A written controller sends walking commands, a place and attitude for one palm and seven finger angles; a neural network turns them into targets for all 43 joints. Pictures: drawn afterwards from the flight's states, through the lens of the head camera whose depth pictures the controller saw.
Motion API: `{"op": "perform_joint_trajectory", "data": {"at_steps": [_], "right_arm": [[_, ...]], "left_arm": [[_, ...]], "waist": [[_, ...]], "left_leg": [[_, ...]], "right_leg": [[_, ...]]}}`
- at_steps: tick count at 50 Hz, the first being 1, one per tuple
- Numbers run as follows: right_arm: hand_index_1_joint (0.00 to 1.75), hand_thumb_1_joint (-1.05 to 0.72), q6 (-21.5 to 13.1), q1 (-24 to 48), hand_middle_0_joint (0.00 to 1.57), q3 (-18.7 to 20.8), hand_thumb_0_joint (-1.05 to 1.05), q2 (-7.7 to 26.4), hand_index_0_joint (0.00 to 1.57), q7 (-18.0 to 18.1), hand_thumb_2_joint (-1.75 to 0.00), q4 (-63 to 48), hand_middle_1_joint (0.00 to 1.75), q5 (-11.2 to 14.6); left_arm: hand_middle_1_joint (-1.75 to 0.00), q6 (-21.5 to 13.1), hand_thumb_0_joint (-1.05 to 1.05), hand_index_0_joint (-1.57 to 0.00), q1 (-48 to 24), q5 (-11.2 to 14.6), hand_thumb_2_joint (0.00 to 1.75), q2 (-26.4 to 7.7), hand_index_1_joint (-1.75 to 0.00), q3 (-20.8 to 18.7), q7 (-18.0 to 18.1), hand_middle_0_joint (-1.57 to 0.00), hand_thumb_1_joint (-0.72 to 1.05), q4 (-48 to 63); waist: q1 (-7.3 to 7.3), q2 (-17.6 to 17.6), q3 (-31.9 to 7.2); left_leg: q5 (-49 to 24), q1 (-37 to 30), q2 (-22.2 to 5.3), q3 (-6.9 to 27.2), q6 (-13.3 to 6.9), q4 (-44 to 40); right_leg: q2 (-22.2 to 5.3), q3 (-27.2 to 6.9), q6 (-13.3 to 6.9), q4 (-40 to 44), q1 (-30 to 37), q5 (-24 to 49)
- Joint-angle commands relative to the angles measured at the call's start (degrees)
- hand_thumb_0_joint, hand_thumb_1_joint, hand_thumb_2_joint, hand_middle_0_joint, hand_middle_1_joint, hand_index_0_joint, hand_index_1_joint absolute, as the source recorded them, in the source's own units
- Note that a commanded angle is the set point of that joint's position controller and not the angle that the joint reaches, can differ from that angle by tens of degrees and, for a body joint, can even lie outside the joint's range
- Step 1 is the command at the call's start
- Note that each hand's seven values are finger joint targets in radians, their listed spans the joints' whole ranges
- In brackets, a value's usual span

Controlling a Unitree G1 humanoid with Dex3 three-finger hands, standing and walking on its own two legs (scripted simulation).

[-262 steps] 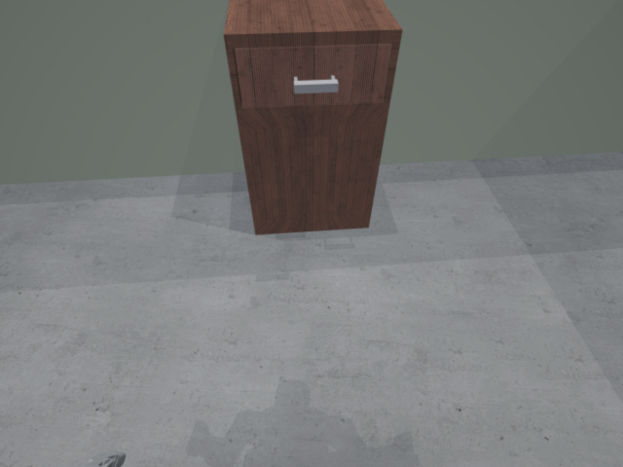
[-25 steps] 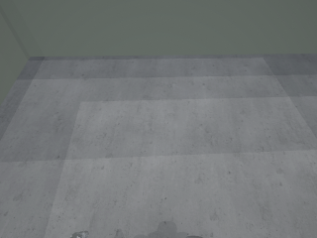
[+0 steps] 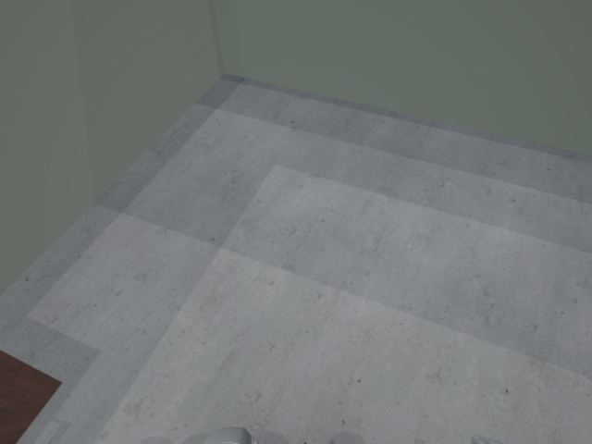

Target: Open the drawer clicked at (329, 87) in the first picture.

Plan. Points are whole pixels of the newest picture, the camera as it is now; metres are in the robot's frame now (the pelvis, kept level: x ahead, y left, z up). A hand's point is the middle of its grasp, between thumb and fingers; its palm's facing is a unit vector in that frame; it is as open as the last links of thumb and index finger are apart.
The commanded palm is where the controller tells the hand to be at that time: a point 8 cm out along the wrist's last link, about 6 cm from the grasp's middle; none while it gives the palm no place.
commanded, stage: turn to face it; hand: left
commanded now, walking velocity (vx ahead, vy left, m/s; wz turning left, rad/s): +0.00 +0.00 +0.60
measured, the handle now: out of the picture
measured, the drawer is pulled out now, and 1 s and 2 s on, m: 0.00 0.00 0.00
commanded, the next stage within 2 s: take the last steps up to it in 1.88 s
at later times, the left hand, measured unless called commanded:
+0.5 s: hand out of the picture +0.03 +0.25 -0.16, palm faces +0.31 -0.91 -0.27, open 7.4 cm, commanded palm none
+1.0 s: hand out of the picture -0.11 +0.21 -0.18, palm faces +0.60 -0.77 -0.24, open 7.4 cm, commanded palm none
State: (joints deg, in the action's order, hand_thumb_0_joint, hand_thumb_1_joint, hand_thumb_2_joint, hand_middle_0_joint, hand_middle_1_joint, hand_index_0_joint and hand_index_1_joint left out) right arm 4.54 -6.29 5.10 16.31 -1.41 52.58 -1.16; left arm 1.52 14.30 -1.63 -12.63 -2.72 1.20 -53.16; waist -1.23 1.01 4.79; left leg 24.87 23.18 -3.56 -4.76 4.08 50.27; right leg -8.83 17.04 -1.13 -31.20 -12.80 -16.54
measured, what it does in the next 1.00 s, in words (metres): steps on the spot, turning left: left foot, then right foot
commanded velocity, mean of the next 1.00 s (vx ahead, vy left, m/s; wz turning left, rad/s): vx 0.00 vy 0.00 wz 0.60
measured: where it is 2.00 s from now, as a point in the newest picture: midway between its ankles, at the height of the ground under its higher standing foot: outside the picture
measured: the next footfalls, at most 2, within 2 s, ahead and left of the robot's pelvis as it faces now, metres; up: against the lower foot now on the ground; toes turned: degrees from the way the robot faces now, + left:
left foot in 0.08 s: +0.04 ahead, +0.14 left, +0.00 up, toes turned +12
right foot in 0.56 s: +0.07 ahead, -0.10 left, +0.00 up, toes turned +16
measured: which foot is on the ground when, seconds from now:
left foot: up 0.00-0.06, down 0.08-0.56, up 0.58-0.98, down 1.00-1.00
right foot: down 0.00-0.08, up 0.10-0.54, down 0.56-1.00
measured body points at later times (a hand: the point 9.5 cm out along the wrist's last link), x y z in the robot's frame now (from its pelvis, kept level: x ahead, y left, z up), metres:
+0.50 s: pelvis -0.01 +0.02 +0.00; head +0.02 +0.02 +0.45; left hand +0.01 +0.29 -0.13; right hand +0.12 -0.21 -0.15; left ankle +0.00 +0.13 -0.74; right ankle +0.03 -0.12 -0.71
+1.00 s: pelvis -0.03 +0.02 -0.01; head -0.01 +0.05 +0.44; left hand -0.14 +0.25 -0.16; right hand +0.21 -0.15 -0.14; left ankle -0.09 +0.10 -0.74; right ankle +0.03 -0.11 -0.74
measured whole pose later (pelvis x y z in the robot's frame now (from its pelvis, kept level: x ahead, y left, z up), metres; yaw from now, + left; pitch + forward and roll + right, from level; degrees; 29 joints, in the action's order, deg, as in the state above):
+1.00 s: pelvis -0.03 +0.02 -0.01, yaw +36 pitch +0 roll +0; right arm 3.6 -8.1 4.4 14.7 -1.8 52.7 -1.0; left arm 1.9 14.4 -1.3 -13.7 -3.2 0.9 -51.7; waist -0.7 2.0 5.1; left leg 19.7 16.7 -1.9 -5.7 3.0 36.1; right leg -11.0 16.0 2.9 -35.9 -13.4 -19.9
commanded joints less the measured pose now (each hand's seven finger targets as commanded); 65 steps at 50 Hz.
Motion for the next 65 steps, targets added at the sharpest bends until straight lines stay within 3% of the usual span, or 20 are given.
{"op": "perform_joint_trajectory", "data": {"at_steps": [1, 3, 4, 5, 10, 20, 25, 26, 27, 28, 29, 33, 45, 48, 49, 50, 51, 53, 57, 65], "right_arm": [[0.3, -0.9, -2.36, 0.75, 0.2, -0.68, 0.0, 2.06, 0.2, -0.29, -0.9, -6.1, 0.3, 0.46], [0.3, -0.9, -3.18, -4.46, 0.2, 0.32, 0.0, 6.06, 0.2, -0.32, -0.9, -5.07, 0.3, 0.29], [0.3, -0.9, -3.73, -8.06, 0.2, 2.26, 0.0, 13.7, 0.2, 0.1, -0.9, -4.96, 0.3, -0.12], [0.3, -0.9, -3.31, -11.64, 0.2, 2.68, 0.0, 16.23, 0.2, 0.43, -0.9, -3.53, 0.3, 0.31], [0.3, -0.9, -3.94, 0.38, 0.2, 0.72, 0.0, 9.24, 0.2, 1.45, -0.9, -6.16, 0.3, 0.24], [0.3, -0.9, -3.42, -5.06, 0.2, 1.86, 0.0, 8.7, 0.2, 1.45, -0.9, -4.14, 0.3, -0.1], [0.3, -0.9, -2.96, -3.24, 0.2, 2.32, 0.0, 8.08, 0.2, 1.38, -0.9, -4.79, 0.3, -0.03], [0.3, -0.9, -2.94, -2.64, 0.2, 2.25, 0.0, 7.25, 0.2, 1.27, -0.9, -5.11, 0.3, 0.29], [0.3, -0.9, -2.96, -3.88, 0.2, 1.89, 0.0, 4.11, 0.2, 0.94, -0.9, -5.6, 0.3, 0.85], [0.3, -0.9, -3.0, -4.52, 0.2, 1.22, 0.0, 0.73, 0.2, 0.69, -0.9, -7.1, 0.3, 0.77], [0.3, -0.9, -2.56, -3.41, 0.2, 2.03, 0.0, 4.22, 0.2, 0.83, -0.9, -6.46, 0.3, -0.19], [0.3, -0.9, -1.28, -6.22, 0.2, 1.76, 0.0, 2.27, 0.2, -0.46, -0.9, -2.78, 0.3, -0.12], [0.3, -0.9, -1.92, 1.64, 0.2, -0.15, 0.0, 1.15, 0.2, -0.57, -0.9, -4.73, 0.3, 0.59], [0.3, -0.9, -2.71, -2.72, 0.2, -0.03, 0.0, 2.48, 0.2, -0.3, -0.9, -4.49, 0.3, 0.53], [0.3, -0.9, -3.3, -6.41, 0.2, 0.64, 0.0, 5.24, 0.2, -0.31, -0.9, -3.6, 0.3, 0.36], [0.3, -0.9, -3.87, -9.67, 0.2, 2.46, 0.0, 12.39, 0.2, 0.08, -0.9, -3.64, 0.3, -0.13], [0.3, -0.9, -3.44, -13.54, 0.2, 3.07, 0.0, 15.86, 0.2, 0.42, -0.9, -2.35, 0.3, 0.37], [0.3, -0.9, -3.65, -11.03, 0.2, 2.18, 0.0, 12.33, 0.2, 1.8, -0.9, -2.23, 0.3, 0.32], [0.3, -0.9, -4.28, -4.11, 0.2, 0.57, 0.0, 8.23, 0.2, 1.93, -0.9, -4.56, 0.3, 0.31], [0.3, -0.9, -3.92, -7.26, 0.2, 1.24, 0.0, 8.21, 0.2, 1.79, -0.9, -3.93, 0.3, 0.2]], "left_arm": [[-0.3, -0.98, 0.0, -0.2, 1.61, -0.17, 0.9, -12.77, -0.3, -3.35, 0.22, -0.2, 0.9, 3.2], [-0.3, -0.57, 0.0, -0.2, 1.58, 0.57, 0.9, -11.62, -0.3, -3.38, -0.14, -0.2, 0.9, 3.26], [-0.3, -0.44, 0.0, -0.2, 1.03, 0.97, 0.9, -8.07, -0.3, -2.88, -0.72, -0.2, 0.9, 5.72], [-0.3, -0.01, 0.0, -0.2, -2.74, 0.34, 0.9, -7.73, -0.3, -1.97, -0.58, -0.2, 0.9, 8.0], [-0.3, 0.61, 0.0, -0.2, -0.47, 0.33, 0.9, -8.22, -0.3, -2.96, -0.96, -0.2, 0.9, 3.93], [-0.3, 0.2, 0.0, -0.2, -4.42, 0.87, 0.9, -6.0, -0.3, -2.48, -0.08, -0.2, 0.9, 6.72], [-0.3, -0.71, 0.0, -0.2, -0.3, 1.45, 0.9, -5.61, -0.3, -2.39, 0.4, -0.2, 0.9, 6.61], [-0.3, -1.15, 0.0, -0.2, 1.91, 1.39, 0.9, -6.31, -0.3, -2.65, 0.58, -0.2, 0.9, 6.29], [-0.3, -1.8, 0.0, -0.2, 3.62, 0.74, 0.9, -9.98, -0.3, -3.33, 1.0, -0.2, 0.9, 6.3], [-0.3, -2.09, 0.0, -0.2, 2.75, -0.09, 0.9, -15.34, -0.3, -4.13, 1.27, -0.2, 0.9, 7.0], [-0.3, -1.94, 0.0, -0.2, 1.38, 0.61, 0.9, -13.85, -0.3, -3.88, 1.37, -0.2, 0.9, 7.37], [-0.3, -2.12, 0.0, -0.2, -6.62, 0.53, 0.9, -7.73, -0.3, -1.99, 1.03, -0.2, 0.9, 8.76], [-0.3, -1.27, 0.0, -0.2, 1.84, -0.2, 0.9, -12.69, -0.3, -3.29, 0.59, -0.2, 0.9, 4.96], [-0.3, -0.82, 0.0, -0.2, 0.31, 0.15, 0.9, -12.74, -0.3, -3.67, 0.36, -0.2, 0.9, 4.51], [-0.3, -0.52, 0.0, -0.2, 0.37, 0.68, 0.9, -11.89, -0.3, -3.64, 0.18, -0.2, 0.9, 4.85], [-0.3, -0.27, 0.0, -0.2, 0.51, 1.16, 0.9, -8.25, -0.3, -3.23, -0.4, -0.2, 0.9, 7.05], [-0.3, 0.01, 0.0, -0.2, -3.6, 0.59, 0.9, -6.77, -0.3, -1.98, -0.31, -0.2, 0.9, 9.46], [-0.3, 0.59, 0.0, -0.2, -7.11, 0.64, 0.9, -7.51, -0.3, -2.37, 0.26, -0.2, 0.9, 8.2], [-0.3, 0.51, 0.0, -0.2, -2.99, 0.45, 0.9, -8.0, -0.3, -2.88, -0.57, -0.2, 0.9, 4.81], [-0.3, 0.47, 0.0, -0.2, -6.18, 0.64, 0.9, -8.1, -0.3, -2.64, -0.05, -0.2, 0.9, 6.56]], "waist": [[-0.59, 9.87, -7.52], [2.62, 1.44, -10.94], [5.07, -18.05, -11.76], [6.57, -16.99, -11.51], [0.98, -9.33, -5.13], [3.19, -8.83, -6.84], [0.83, -10.18, -8.5], [-0.53, -8.04, -9.21], [-1.2, 1.68, -10.83], [-1.16, 16.65, -8.83], [-1.1, 14.3, -8.33], [3.19, 7.19, -2.42], [-1.91, 12.39, -5.54], [0.85, 10.43, -8.04], [3.05, 4.02, -10.69], [4.95, -14.75, -12.13], [6.76, -18.13, -12.05], [6.0, -15.65, -9.87], [2.02, -8.56, -6.35], [3.26, -7.77, -6.55]], "left_leg": [[-3.01, -4.15, 1.44, -3.66, -1.58, -12.9], [-15.09, -18.75, -1.61, 0.54, -3.27, -27.33], [-34.1, -28.23, -17.56, 22.06, -10.34, -29.71], [-43.35, -25.99, -23.85, 25.13, -16.34, -30.01], [-22.9, -11.67, -10.52, 14.92, -11.58, -32.97], [-21.89, -14.47, -9.38, 23.36, -14.27, -31.69], [-28.28, -7.58, -6.4, 25.82, -12.4, -26.34], [-25.3, -3.9, -4.4, 24.78, -10.3, -23.46], [-14.93, 4.71, 0.39, 20.02, -6.53, -14.71], [6.52, 14.34, 8.92, 7.8, -1.38, -0.51], [8.19, 11.94, 5.1, 10.38, -2.14, 9.22], [-3.85, 10.74, 2.1, 6.55, -0.28, 20.43], [1.34, 1.56, 1.99, -1.39, -0.47, -5.18], [-6.6, -6.82, 2.16, -2.11, -1.66, -19.2], [-15.78, -16.55, 0.62, 0.38, -2.7, -27.37], [-34.94, -27.39, -14.42, 21.05, -9.55, -29.36], [-49.05, -26.75, -21.95, 26.84, -15.96, -29.09], [-39.24, -21.19, -16.97, 24.02, -14.66, -29.21], [-36.09, -16.49, -9.01, 16.13, -11.32, -31.22], [-28.06, -17.77, -8.44, 23.63, -13.67, -32.32]], "right_leg": [[-13.9, -9.02, -4.26, 5.43, 6.19, 23.09], [-11.36, -5.28, 0.53, -7.89, -2.42, 16.07], [-2.79, -3.4, 5.98, -21.95, -20.09, -12.22], [-0.33, -9.29, 6.42, -30.59, -24.46, -22.18], [0.85, -15.69, 6.75, -36.11, -20.44, -4.48], [4.8, -16.73, 6.61, -19.43, -15.67, -8.16], [7.79, -15.77, 5.26, -2.49, -1.62, -2.9], [6.85, -15.92, 4.87, 6.21, 4.53, 2.29], [-2.41, -24.63, 2.37, 14.75, 13.44, 1.28], [-18.29, -39.17, -4.39, 17.83, 14.52, 7.69], [-19.62, -36.16, -7.04, 16.75, 7.38, 9.51], [-9.45, -19.54, -4.22, 13.65, 1.22, 14.06], [-12.99, -12.64, -5.65, 7.86, 8.86, 27.37], [-12.34, -8.62, -2.28, 0.56, 7.32, 25.57], [-10.78, -6.65, 0.59, -7.97, 1.32, 20.75], [-2.54, -4.44, 5.73, -21.7, -16.24, -5.93], [0.51, -9.83, 6.6, -30.37, -22.63, -23.43], [0.36, -16.43, 6.07, -37.04, -23.76, -16.04], [1.41, -16.6, 6.92, -36.65, -20.09, -4.3], [3.34, -18.12, 7.69, -28.01, -19.65, -4.54]]}}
